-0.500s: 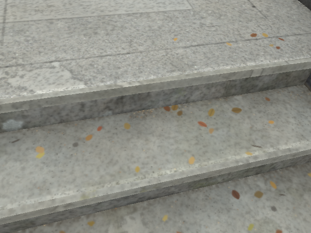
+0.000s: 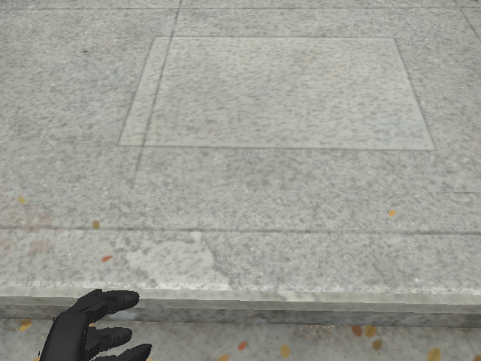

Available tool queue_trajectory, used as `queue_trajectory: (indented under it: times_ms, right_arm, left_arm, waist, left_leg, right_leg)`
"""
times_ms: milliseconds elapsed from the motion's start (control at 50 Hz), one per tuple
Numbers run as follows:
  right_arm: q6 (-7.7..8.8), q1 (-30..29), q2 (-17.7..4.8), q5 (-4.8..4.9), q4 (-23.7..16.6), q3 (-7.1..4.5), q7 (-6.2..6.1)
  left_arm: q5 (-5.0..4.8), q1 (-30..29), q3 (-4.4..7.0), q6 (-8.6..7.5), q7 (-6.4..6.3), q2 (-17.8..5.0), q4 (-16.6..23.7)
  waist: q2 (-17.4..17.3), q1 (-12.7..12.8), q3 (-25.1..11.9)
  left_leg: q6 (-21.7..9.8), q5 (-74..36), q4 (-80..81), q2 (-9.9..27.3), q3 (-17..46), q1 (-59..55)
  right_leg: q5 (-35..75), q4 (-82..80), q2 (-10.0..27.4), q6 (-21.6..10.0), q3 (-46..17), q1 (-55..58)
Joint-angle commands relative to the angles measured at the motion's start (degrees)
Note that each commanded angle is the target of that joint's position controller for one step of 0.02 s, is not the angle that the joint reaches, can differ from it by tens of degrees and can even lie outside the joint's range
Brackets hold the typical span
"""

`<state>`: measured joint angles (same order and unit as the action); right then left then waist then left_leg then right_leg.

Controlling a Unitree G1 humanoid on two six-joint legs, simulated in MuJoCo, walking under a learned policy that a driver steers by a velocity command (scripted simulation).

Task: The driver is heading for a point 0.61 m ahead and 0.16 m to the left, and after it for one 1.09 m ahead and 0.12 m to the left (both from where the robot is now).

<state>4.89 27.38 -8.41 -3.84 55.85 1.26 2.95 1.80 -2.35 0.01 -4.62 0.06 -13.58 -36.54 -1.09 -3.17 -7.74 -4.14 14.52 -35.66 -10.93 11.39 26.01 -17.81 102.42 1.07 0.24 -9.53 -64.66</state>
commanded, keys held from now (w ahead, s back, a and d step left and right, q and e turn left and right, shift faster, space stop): q+shift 0.76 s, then shift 0.14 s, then w+shift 0.10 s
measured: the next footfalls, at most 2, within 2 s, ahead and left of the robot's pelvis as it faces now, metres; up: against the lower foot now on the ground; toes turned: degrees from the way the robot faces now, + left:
right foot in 0.30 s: +0.30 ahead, -0.23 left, +0.16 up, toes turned +20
left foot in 0.82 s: +0.09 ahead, -0.05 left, +0.00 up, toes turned +53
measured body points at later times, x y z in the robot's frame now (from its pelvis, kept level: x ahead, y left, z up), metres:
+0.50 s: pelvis +0.14 -0.16 +0.09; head +0.15 -0.17 +0.54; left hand +0.16 +0.13 +0.01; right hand +0.45 -0.33 +0.01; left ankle +0.04 -0.03 -0.49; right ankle +0.26 -0.24 -0.56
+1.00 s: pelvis +0.12 -0.13 +0.01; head +0.10 -0.12 +0.46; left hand +0.01 +0.11 -0.12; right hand +0.36 -0.27 -0.11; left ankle +0.07 -0.08 -0.72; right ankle +0.23 -0.22 -0.40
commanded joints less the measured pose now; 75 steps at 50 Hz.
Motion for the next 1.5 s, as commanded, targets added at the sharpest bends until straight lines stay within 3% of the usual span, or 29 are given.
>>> queue_trajectory:
  times_ms: [20,160,220,280,300,320,340,380,420,480,560,680,780,820,840,860,880,900,940,1040,1120,1140,1160,1220,1380,1440,1460,1480,1500]
  right_arm:
    - [2.74,1.1,-7.7,-0.79,-6.1,-1.62,-2.3]
    - [3.63,12.7,-6.7,1.53,-6.1,-1.76,-4.36]
    - [3.13,3.9,-11.8,1.67,-10.9,-2.43,-5.56]
    - [1.6,-18.6,-19.3,5.18,-19.5,-5.84,-3.1]
    - [2.05,-19.8,-15.5,4.15,-20.4,-5.79,-2.66]
    - [2.21,-8.2,-1.3,2.47,-22.8,-3.46,-1.18]
    - [2.33,-3.0,-5.4,4.03,-20.4,-4.82,-0.39]
    - [1.41,-7.0,-10.2,4.68,-17.5,-6.01,-1.5]
    - [1.23,-9.5,-10.1,1.75,-14.1,-4.39,-4.0]
    - [0.48,-15.1,-6.9,2.41,-14.4,-2.39,-0.79]
    - [0.62,-19.1,-11.3,1.45,-17.4,-2.69,3.88]
    - [-1.25,-22.2,-11.0,-0.65,-20.8,-3.61,3.23]
    - [-2.72,-18.6,-8.5,-1.13,-17.1,-5.43,1.47]
    - [-1.21,-6.7,-13.4,0.19,-10.9,-8.33,0.31]
    - [-0.24,-1.9,-20.4,-1.64,-9.4,-10.77,-0.62]
    - [0.8,1.4,-29.1,-0.35,-11.0,-13.1,-1.02]
    - [1.54,3.1,-26.2,-0.55,-11.2,-12.05,0.14]
    - [1.21,2.1,-22.2,-0.89,-12.3,-10.47,0.97]
    - [-0.34,-3.8,-19.3,0.16,-11.7,-7.09,2.51]
    - [-0.52,-7.4,-13.8,-0.84,-6.6,-2.78,0.83]
    - [1.22,-2.6,-13.9,-2.29,-3.4,-1.47,0.06]
    - [0.7,-2.6,-11.8,6.35,-1.5,-2.98,-1.46]
    - [0.36,-1.0,-11.6,6.69,-0.9,-2.48,-2.59]
    - [-0.03,1.8,-12.0,5.26,0.9,-3.77,-4.23]
    - [0.34,1.1,-11.2,2.88,-2.2,-4.57,-5.25]
    - [0.8,-4.0,-16.4,4.91,-5.4,-5.13,-4.55]
    - [0.6,-4.6,-16.3,4.96,-5.9,-5.16,-4.21]
    - [0.78,-11.6,-19.2,4.82,-8.9,-6.24,-4.09]
    - [1.86,-18.9,-13.6,4.2,-14.6,-6.06,-1.2]
  left_arm:
    - [-0.69,1.6,0.46,-0.21,-1.17,-2.8,2.5]
    - [0.72,-15.1,-1.16,0.04,-3.33,-1.0,11.2]
    - [2.14,-14.5,-1.22,0.5,-2.94,2.0,14.9]
    - [-1.19,-3.7,0.19,3.46,2.67,2.8,13.4]
    - [-1.85,9.6,4.38,2.46,2.06,-5.2,7.6]
    - [-1.28,16.3,5.52,1.3,1.01,-13.8,4.7]
    - [0.86,17.9,5.19,0.29,2.44,-15.3,6.4]
    - [-1.44,3.5,1.93,-1.63,2.0,-6.3,4.7]
    - [-3.45,-2.1,-0.75,-3.01,-0.64,3.8,3.0]
    - [-2.18,2.1,0.31,-3.26,-5.73,3.5,-1.2]
    - [0.56,3.5,1.04,-4.07,-7.04,-0.4,-0.9]
    - [1.77,10.7,0.67,-6.07,-5.81,-2.7,-1.4]
    - [2.1,13.0,0.71,-2.67,-3.97,-5.8,-5.7]
    - [1.79,8.7,-0.58,-0.1,-2.15,-5.1,-6.6]
    - [2.15,10.1,-2.15,0.46,-0.88,0.2,-5.9]
    - [1.11,16.0,-2.77,-0.22,-0.64,2.9,-3.0]
    - [-2.05,14.6,-2.02,-1.0,-0.18,-0.2,-1.9]
    - [-3.89,7.5,-1.36,-1.56,-0.38,-2.3,-0.1]
    - [-1.36,10.9,0.01,-2.3,1.01,-5.7,-4.3]
    - [1.35,12.9,-1.82,-1.56,3.28,-1.8,-3.9]
    - [0.72,6.4,-2.85,-0.37,4.59,-0.9,-0.7]
    - [-0.25,1.5,-2.17,3.27,-0.38,5.8,0.0]
    - [-0.94,-1.6,-2.66,4.67,-1.7,4.7,2.5]
    - [-1.64,3.3,-0.99,6.53,-2.36,1.1,2.0]
    - [-1.57,-2.7,-0.87,7.05,0.05,1.8,6.3]
    - [-1.65,7.2,-0.16,6.13,0.17,-0.5,4.6]
    - [-2.81,18.0,1.24,5.53,-0.63,-2.4,2.2]
    - [-1.2,31.9,3.35,4.94,-0.79,-8.2,-1.2]
    - [-1.29,37.4,5.69,4.81,-2.57,-17.1,-4.8]
  waist:
    - [-4.7,1.6,-1.8]
    - [-5.8,-5.9,4.2]
    - [-4.0,0.5,1.7]
    - [-8.1,14.0,2.7]
    - [-2.9,17.6,-7.0]
    - [26.2,9.4,-22.3]
    - [28.3,7.7,-18.4]
    - [21.1,2.0,-6.2]
    - [6.5,0.6,2.6]
    - [7.2,2.4,2.8]
    - [4.9,3.9,3.0]
    - [5.5,6.5,5.1]
    - [1.9,5.4,8.6]
    - [-3.8,0.3,7.8]
    - [-11.5,0.1,4.5]
    - [-17.1,3.2,-3.1]
    - [-15.2,-0.1,-9.9]
    - [-11.1,-3.9,-4.8]
    - [-8.8,0.8,10.6]
    - [-4.3,6.8,9.0]
    - [-5.5,3.6,10.3]
    - [3.6,3.8,2.1]
    - [0.7,1.4,5.1]
    - [-9.2,2.4,7.4]
    - [-4.7,3.0,16.3]
    - [-7.0,7.7,5.9]
    - [-9.4,13.8,0.2]
    - [-5.9,21.5,-1.3]
    - [20.8,19.8,0.2]
  left_leg:
    - [-9.0,-26.4,8.8,8.8,17.1,-1.4]
    - [-8.7,-22.4,2.4,18.6,33.6,-31.6]
    - [-4.4,-12.0,5.4,12.6,33.3,-9.3]
    - [-4.0,-13.2,22.6,13.7,33.3,24.1]
    - [-0.8,-18.2,9.1,7.9,29.9,16.5]
    - [6.7,14.6,-16.4,-7.7,16.0,20.8]
    - [10.2,15.6,-45.4,-4.8,18.9,26.1]
    - [10.4,5.0,-62.3,2.6,8.1,29.9]
    - [10.6,-0.5,-56.0,9.7,-1.0,26.4]
    - [8.4,-7.4,-51.8,13.1,-6.0,20.3]
    - [5.7,-10.9,-48.2,14.3,-9.1,12.9]
    - [4.3,-8.6,-23.1,19.0,-12.9,4.9]
    - [1.1,-22.9,8.7,19.1,-14.7,-9.5]
    - [-2.3,-34.4,24.1,14.4,-15.6,-23.9]
    - [-8.8,-53.4,18.4,19.3,-8.0,-32.1]
    - [-17.9,-86.9,-0.3,26.1,-1.3,-44.2]
    - [-19.9,-87.4,0.6,31.6,4.3,-48.6]
    - [-15.5,-59.1,3.6,31.9,5.5,-41.2]
    - [-14.7,9.6,16.4,34.4,19.0,-21.6]
    - [-9.6,28.8,19.7,30.7,19.8,-14.9]
    - [-8.2,27.5,18.8,25.2,10.1,-6.4]
    - [-4.1,20.3,23.8,21.0,4.1,-9.7]
    - [-6.2,16.7,28.9,20.4,4.3,-5.3]
    - [-9.5,11.4,32.9,24.2,4.6,-19.4]
    - [-8.2,7.6,37.5,30.1,-6.0,-30.6]
    - [-8.2,-68.9,23.7,27.2,-20.2,-13.9]
    - [-7.4,-94.7,7.8,27.3,-19.8,-13.4]
    - [-4.1,-83.9,-14.9,26.1,-16.5,-5.5]
    - [0.7,-20.0,-34.1,10.7,-10.9,16.5]
  right_leg:
    - [-6.2,11.2,-4.5,3.6,5.7,5.9]
    - [-23.7,18.0,-3.4,2.7,-2.5,-26.1]
    - [-14.0,-2.3,-0.9,2.6,2.7,-5.7]
    - [-5.8,-26.7,-2.7,2.5,9.2,44.6]
    - [-6.2,-42.2,-5.7,0.0,2.8,55.8]
    - [13.6,-60.6,14.6,-22.1,-38.2,71.1]
    - [17.8,-71.3,22.9,-26.9,-57.0,62.6]
    - [-7.5,-70.4,18.9,-19.8,-39.6,42.9]
    - [-23.6,-64.6,17.4,-13.7,-21.6,30.3]
    - [-15.2,-67.8,13.2,-9.9,-7.6,30.9]
    - [-8.3,-67.6,14.2,-8.2,7.3,32.9]
    - [-8.2,-62.5,18.3,-4.7,16.4,39.0]
    - [-13.8,-55.1,27.0,-2.3,12.4,37.1]
    - [-15.4,-37.0,21.9,0.3,17.7,31.5]
    - [-26.2,-15.8,14.8,3.9,23.2,22.6]
    - [-30.0,2.9,7.5,8.5,24.3,6.4]
    - [-28.3,11.6,4.7,10.6,19.6,0.3]
    - [-24.5,22.6,3.9,10.2,10.7,-4.7]
    - [-9.6,25.9,4.4,4.1,4.1,-15.9]
    - [5.1,35.3,-0.7,-3.9,3.9,-25.9]
    - [7.5,29.5,0.1,-3.8,8.7,-24.4]
    - [6.2,14.8,0.9,-2.7,15.7,-10.1]
    - [3.0,8.0,1.5,-1.4,17.6,-5.1]
    - [-3.4,8.4,3.9,-1.9,13.7,-7.3]
    - [-18.7,-3.2,5.7,-6.5,11.2,-9.7]
    - [-26.8,-21.8,-6.0,-10.1,25.4,34.5]
    - [-21.1,-26.8,-11.8,-10.0,22.3,46.3]
    - [-25.6,-43.7,-8.9,-12.0,3.6,53.7]
    - [-43.4,-80.2,0.8,-14.6,-40.1,61.7]
Keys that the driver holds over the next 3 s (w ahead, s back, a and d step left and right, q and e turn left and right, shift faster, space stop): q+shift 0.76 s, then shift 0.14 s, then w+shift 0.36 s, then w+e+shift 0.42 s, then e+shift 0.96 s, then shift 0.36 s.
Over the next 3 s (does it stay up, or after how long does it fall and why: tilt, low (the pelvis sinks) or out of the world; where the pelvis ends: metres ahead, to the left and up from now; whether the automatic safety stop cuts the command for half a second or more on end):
stays up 0.83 0.19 0.33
